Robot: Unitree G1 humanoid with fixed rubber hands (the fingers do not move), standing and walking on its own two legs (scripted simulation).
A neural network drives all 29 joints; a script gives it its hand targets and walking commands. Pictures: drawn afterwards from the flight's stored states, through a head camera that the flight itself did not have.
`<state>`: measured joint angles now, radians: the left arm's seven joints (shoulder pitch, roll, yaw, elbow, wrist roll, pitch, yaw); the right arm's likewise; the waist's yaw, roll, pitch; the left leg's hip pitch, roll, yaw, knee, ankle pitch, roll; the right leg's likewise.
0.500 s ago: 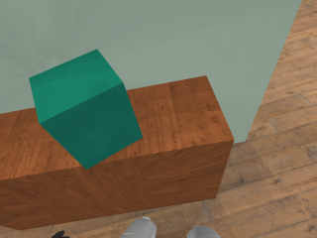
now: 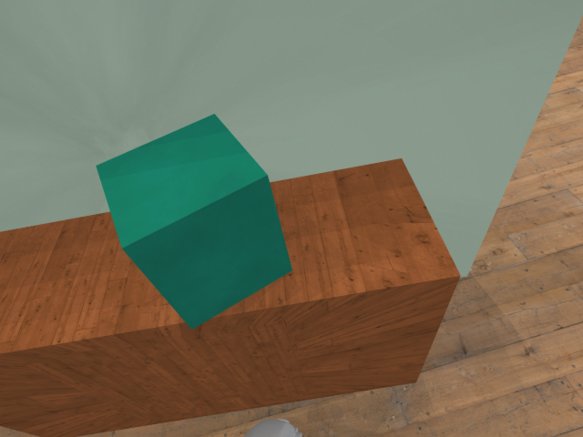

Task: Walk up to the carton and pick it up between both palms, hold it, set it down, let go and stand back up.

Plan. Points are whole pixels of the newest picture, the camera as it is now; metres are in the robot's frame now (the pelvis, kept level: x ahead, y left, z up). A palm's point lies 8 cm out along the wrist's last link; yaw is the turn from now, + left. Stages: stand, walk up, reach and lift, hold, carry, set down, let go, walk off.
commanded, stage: walk up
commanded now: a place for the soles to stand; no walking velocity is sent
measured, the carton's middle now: (203, 222) +0.47 +0.17 +0.02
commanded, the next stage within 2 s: none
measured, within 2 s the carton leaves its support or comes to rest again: neither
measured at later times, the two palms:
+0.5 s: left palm out of the picture +0.01 +0.44 -0.12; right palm out of the picture +0.08 -0.16 -0.13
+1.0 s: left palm out of the picture +0.04 +0.43 -0.12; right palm out of the picture +0.07 -0.18 -0.13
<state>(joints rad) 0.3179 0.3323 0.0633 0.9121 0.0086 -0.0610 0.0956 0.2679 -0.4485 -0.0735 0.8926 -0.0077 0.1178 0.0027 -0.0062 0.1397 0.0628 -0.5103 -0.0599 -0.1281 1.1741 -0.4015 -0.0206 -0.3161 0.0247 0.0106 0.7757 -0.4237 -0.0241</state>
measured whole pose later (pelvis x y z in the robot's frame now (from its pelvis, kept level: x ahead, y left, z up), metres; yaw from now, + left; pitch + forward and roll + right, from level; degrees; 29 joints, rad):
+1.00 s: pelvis -0.01 +0.12 -0.02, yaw +7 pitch -4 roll -1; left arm 0.13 0.33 0.06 1.01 0.01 -0.03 0.05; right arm 0.24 -0.37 -0.08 0.96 -0.01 0.01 0.01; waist -0.01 0.03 0.14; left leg -0.37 -0.07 -0.11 0.91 -0.47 0.02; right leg -0.38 -0.06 0.01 0.87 -0.44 0.04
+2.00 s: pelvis -0.02 +0.14 -0.01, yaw +9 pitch -5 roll -1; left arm 0.20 0.34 0.06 1.02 0.01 -0.05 0.04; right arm 0.21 -0.35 -0.09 0.94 -0.01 0.03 0.02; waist -0.01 0.04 0.11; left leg -0.38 -0.07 -0.12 0.92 -0.50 0.01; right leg -0.38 -0.05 0.01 0.87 -0.41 0.04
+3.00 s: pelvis +0.00 +0.14 -0.01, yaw +9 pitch -2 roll +0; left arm 0.11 0.34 0.07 0.86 0.03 0.23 0.04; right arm 0.01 -0.33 -0.12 1.16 -0.09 -0.12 0.04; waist -0.01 0.03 0.15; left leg -0.38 -0.04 -0.11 0.85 -0.43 -0.03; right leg -0.38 -0.05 0.01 0.84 -0.42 0.04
